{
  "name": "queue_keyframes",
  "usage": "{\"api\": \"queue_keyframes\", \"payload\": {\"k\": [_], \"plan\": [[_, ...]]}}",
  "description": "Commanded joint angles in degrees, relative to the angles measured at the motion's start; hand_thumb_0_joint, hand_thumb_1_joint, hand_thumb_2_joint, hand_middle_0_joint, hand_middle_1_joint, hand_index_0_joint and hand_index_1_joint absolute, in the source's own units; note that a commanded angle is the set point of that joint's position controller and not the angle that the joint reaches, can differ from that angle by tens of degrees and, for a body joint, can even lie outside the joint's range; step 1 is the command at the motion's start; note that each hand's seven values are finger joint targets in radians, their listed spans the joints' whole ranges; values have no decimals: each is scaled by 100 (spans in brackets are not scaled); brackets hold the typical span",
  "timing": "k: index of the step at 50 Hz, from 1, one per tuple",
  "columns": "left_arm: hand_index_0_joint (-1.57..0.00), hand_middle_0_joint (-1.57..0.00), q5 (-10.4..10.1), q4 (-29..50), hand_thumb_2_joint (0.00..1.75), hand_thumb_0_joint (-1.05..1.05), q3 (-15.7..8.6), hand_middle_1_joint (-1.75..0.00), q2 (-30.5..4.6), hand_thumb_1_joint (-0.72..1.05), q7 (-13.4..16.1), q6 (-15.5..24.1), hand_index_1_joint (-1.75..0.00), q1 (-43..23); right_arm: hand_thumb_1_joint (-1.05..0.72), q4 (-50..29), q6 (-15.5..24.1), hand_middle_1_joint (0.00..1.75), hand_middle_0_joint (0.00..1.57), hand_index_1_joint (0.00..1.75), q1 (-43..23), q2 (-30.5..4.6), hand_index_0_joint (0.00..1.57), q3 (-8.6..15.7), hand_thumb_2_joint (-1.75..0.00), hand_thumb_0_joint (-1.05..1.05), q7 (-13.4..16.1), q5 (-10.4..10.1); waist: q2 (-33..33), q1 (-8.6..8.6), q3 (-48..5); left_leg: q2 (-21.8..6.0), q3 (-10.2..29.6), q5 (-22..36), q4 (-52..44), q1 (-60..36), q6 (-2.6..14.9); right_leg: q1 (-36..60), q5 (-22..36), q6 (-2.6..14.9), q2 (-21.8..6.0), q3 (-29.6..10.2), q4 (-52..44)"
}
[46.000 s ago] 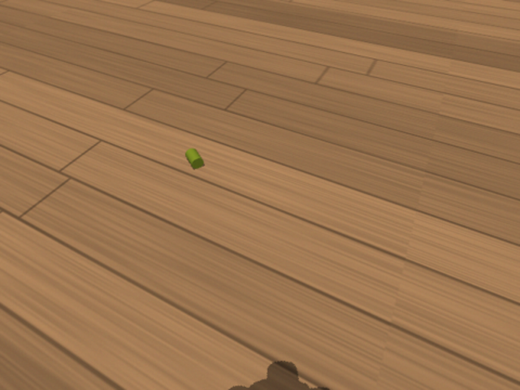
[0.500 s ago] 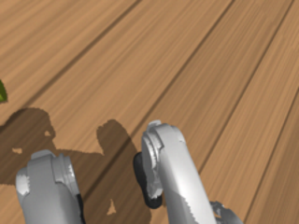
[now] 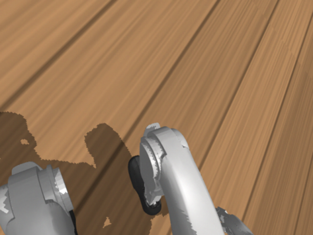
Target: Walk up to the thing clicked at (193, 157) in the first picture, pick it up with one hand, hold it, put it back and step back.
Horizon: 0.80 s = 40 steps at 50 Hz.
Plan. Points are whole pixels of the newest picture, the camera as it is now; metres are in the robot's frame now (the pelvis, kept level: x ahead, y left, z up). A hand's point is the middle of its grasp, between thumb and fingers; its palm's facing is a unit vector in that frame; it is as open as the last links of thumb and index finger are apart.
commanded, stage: rest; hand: left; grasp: from above
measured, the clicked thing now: out of the picture +0.47 +0.34 -0.26
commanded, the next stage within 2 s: open in 0.52 s
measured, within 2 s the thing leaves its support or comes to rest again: rests again in 1.04 s
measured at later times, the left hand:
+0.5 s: hand out of the picture +0.47 +0.33 -0.24, palm faces -0.44 -0.14 -0.89, open 9.5 cm
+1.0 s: hand out of the picture +0.47 +0.33 -0.24, palm faces -0.43 -0.13 -0.89, open 10.4 cm
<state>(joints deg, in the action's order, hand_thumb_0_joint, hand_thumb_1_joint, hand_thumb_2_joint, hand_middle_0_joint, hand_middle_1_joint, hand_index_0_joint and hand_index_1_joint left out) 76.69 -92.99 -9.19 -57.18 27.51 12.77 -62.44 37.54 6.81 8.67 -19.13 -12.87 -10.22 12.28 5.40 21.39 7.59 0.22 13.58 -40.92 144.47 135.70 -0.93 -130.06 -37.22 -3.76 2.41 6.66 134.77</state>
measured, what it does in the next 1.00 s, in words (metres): stands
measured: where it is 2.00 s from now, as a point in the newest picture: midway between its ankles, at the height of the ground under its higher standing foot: (111, 215)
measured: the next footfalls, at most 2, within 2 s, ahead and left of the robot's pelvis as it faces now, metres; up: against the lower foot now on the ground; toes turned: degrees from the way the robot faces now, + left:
none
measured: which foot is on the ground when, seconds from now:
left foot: down 0.00-1.00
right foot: down 0.00-1.00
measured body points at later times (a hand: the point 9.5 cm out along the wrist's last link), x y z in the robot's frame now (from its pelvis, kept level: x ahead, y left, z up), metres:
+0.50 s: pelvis +0.00 +0.00 +0.00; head +0.28 +0.12 +0.33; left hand +0.49 +0.34 -0.19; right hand +0.04 -0.26 -0.06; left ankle +0.06 +0.13 -0.27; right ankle +0.12 -0.13 -0.27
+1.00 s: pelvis -0.01 +0.00 +0.00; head +0.28 +0.12 +0.32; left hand +0.49 +0.34 -0.19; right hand +0.03 -0.25 -0.05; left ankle +0.06 +0.13 -0.27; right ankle +0.12 -0.13 -0.27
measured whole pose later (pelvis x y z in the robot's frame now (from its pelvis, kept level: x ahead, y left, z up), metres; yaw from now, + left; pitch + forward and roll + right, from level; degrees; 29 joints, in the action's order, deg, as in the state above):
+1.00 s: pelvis -0.01 +0.00 +0.00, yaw -2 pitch +28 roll -15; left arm 75.2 -97.1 -7.2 -62.2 30.5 13.0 -63.9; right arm 36.2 10.8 8.3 -20.3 -16.9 -12.3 13.4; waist 7.3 23.0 10.0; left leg -0.4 15.4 -41.0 146.0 135.0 -0.3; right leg -128.8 -36.0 -4.4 3.5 8.1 134.3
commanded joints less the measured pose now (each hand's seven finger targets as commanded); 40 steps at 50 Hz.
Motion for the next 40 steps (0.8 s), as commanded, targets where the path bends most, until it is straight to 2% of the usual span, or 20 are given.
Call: {"api": "queue_keyframes", "payload": {"k": [1, 2, 4, 6, 9, 10, 11, 14, 18, 21, 23, 24, 25, 26, 27, 28, 29, 31, 37, 40], "plan": [[-122, -121, -57, 897, 51, 0, -168, -37, -1751, 88, 443, 25, -37, -1811, -89, 78, 25, 30, 20, 30, 1145, -1825, 20, 494, -90, 0, 65, 15, -3049, 155, -4085, -151, -697, 1540, -1431, -3222, 120, 2107, 1510, 555, 185, 757, -1056], [-121, -120, -48, 849, 50, 0, -91, -38, -1655, 88, 429, 11, -37, -1859, -89, 68, 42, 30, 20, 30, 1191, -1835, 20, 489, -90, 0, 55, 13, -3080, 235, -3969, -146, -704, 1555, -1402, -3225, 118, 2034, 1526, 549, 170, 765, -1036], [-120, -119, -82, 733, 50, 0, 23, -37, -1516, 85, 443, -10, -36, -1739, -89, 120, 75, 30, 20, 30, 1147, -1786, 20, 460, -90, 0, 30, 36, -3147, 219, -4000, -157, -675, 1545, -1456, -3281, 105, 2047, 1532, 540, 183, 779, -1020], [-119, -118, -92, 761, 50, 0, -30, -38, -1666, 85, 481, -30, -37, -1810, -89, 114, 110, 30, 20, 30, 1160, -1804, 20, 455, -90, 0, 15, 38, -3179, 235, -4055, -169, -665, 1530, -1472, -3287, 121, 2125, 1569, 517, 198, 782, -1045], [-120, -120, -124, 723, 52, 0, 50, -37, -1612, 85, 502, -88, -36, -1743, -90, 106, 145, 30, 20, 30, 1109, -1803, 20, 419, -90, 0, -12, 38, -3187, 230, -3987, -182, -656, 1545, -1460, -3257, 125, 2138, 1599, 512, 208, 780, -1035], [-120, -120, -128, 499, 50, 0, 198, -35, -1404, 85, 495, -127, -35, -1665, -90, 157, 151, 30, 20, 30, 1137, -1800, 20, 392, -90, 0, -21, 44, -3144, 283, -3912, -174, -647, 1547, -1464, -3258, 114, 2073, 1589, 519, 208, 794, -1029], [-120, -119, -143, 641, 49, 0, 206, -37, -1444, 85, 485, -128, -36, -1833, -90, 131, 179, 30, 20, 30, 1136, -1829, 20, 392, -90, 0, -35, 24, -3126, 357, -3818, -187, -610, 1513, -1441, -3274, 111, 1953, 1565, 518, 209, 816, -1014], [-117, -116, -197, 713, 50, 0, 22, -36, -1757, 80, 529, -156, -36, -1744, -90, 78, 201, 30, 20, 30, 1102, -1870, 20, 365, -90, 0, -46, 9, -3246, 235, -4035, -196, -587, 1723, -1501, -3368, 94, 2178, 1714, 521, 213, 816, -979], [-116, -115, -178, 577, 50, 0, 5, -38, -1699, 79, 491, -152, -37, -1769, -90, 30, 242, 30, 20, 30, 1118, -1923, 20, 339, -90, 0, -71, 34, -3157, 382, -3699, -208, -575, 1620, -1445, -3274, 98, 2029, 1596, 528, 203, 832, -1001], [-115, -115, -192, 513, 52, 0, -122, -38, -1870, 79, 499, -123, -38, -1673, -90, 14, 237, 30, 20, 30, 1147, -1955, 20, 305, -90, 0, -79, 38, -3096, 336, -3723, -197, -574, 1600, -1427, -3153, 111, 2171, 1597, 525, 207, 839, -1025], [-115, -115, -184, 506, 53, 0, 99, -38, -1588, 79, 465, -96, -38, -1681, -90, -71, 254, 30, 20, 30, 1039, -1931, 20, 282, -90, 0, -95, 55, -3138, 390, -3617, -203, -529, 1544, -1459, -3235, 83, 2009, 1534, 537, 203, 872, -998], [-114, -114, -202, 407, 51, 0, 99, -40, -1644, 78, 455, -86, -40, -1694, -90, -39, 264, 30, 20, 30, 1012, -1951, 20, 281, -90, 0, -92, 39, -3096, 406, -3546, -227, -482, 1417, -1477, -3229, 83, 1914, 1433, 531, 212, 889, -988], [-112, -112, -195, 434, 53, 0, 266, -40, -1485, 75, 432, -75, -40, -1666, -90, -56, 268, 30, 20, 30, 1023, -1926, 20, 246, -90, 0, -99, 41, -3157, 426, -3570, -215, -491, 1438, -1489, -3208, 93, 1999, 1470, 515, 223, 884, -1033], [-112, -112, -267, 370, 51, 0, 148, -40, -1655, 75, 462, -55, -39, -1660, -90, -50, 276, 30, 20, 30, 971, -1949, 20, 265, -90, 0, -88, 28, -2998, 386, -3652, -220, -474, 1277, -1470, -3134, 118, 2011, 1370, 513, 237, 883, -1043], [-113, -113, -199, 353, 55, 0, 10, -42, -1898, 76, 475, -68, -42, -1496, -90, 19, 266, 30, 20, 30, 1090, -1995, 20, 275, -90, 0, -78, 15, -3006, 351, -3667, -228, -490, 1392, -1456, -3165, 122, 2106, 1473, 498, 232, 868, -1030], [-112, -112, -186, 366, 55, 0, 93, -41, -1782, 75, 454, -60, -41, -1566, -90, -40, 285, 30, 20, 30, 1108, -1986, 20, 265, -90, 0, -97, 18, -3025, 397, -3560, -206, -534, 1418, -1409, -3077, 127, 2094, 1485, 498, 225, 848, -1034], [-113, -113, -213, 351, 56, 0, 5, -40, -1851, 76, 472, -52, -41, -1496, -90, 11, 271, 30, 20, 30, 1141, -1960, 20, 242, -90, 0, -99, 43, -2959, 358, -3673, -221, -510, 1484, -1429, -3123, 130, 2192, 1545, 485, 234, 869, -1036], [-115, -115, -218, 345, 57, 0, 179, -40, -1595, 78, 446, -39, -41, -1577, -90, -33, 286, 30, 20, 30, 1107, -1949, 20, 228, -90, 0, -112, 50, -2973, 465, -3549, -224, -519, 1607, -1372, -3114, 125, 2165, 1639, 484, 235, 866, -1053], [-74, -74, -200, 315, 50, 0, 3, -44, -1907, 30, 474, 24, -43, -1557, -89, -43, 291, 30, 20, 30, 1074, -2022, 20, 188, -90, 0, -108, 61, -3007, 400, -3419, -241, -432, 1337, -1463, -3102, 93, 2009, 1357, 517, 234, 918, -1042], [-65, -65, -180, 346, 52, 0, 135, -48, -1817, 14, 458, 52, -48, -1607, -89, -94, 322, 30, 20, 30, 1013, -2011, 20, 190, -90, 0, -115, 48, -3058, 437, -3360, -240, -459, 1183, -1435, -3069, 110, 1962, 1275, 508, 240, 891, -1040]]}}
